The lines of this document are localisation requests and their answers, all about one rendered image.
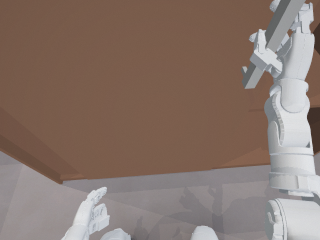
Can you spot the left robot forearm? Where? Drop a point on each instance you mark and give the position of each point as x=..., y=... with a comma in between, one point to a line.
x=77, y=232

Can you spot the right robot hand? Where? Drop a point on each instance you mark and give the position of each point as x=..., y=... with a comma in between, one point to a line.
x=295, y=52

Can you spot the handle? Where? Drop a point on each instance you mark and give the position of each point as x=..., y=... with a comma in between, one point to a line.
x=283, y=17

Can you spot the robot right thigh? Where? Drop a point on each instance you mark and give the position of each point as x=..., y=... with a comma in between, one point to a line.
x=203, y=233

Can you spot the left robot hand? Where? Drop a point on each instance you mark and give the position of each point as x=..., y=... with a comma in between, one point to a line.
x=95, y=218

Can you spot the right robot upper arm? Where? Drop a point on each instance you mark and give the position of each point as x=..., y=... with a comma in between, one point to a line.
x=289, y=219

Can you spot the right robot forearm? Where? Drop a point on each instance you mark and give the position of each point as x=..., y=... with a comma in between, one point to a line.
x=290, y=142

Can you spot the wardrobe door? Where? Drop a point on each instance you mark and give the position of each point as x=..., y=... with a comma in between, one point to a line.
x=123, y=88
x=15, y=132

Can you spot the robot left thigh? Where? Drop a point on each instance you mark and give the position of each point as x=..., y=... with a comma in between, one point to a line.
x=116, y=235

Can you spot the robot thigh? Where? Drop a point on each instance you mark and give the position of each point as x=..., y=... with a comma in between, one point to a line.
x=116, y=235
x=203, y=233

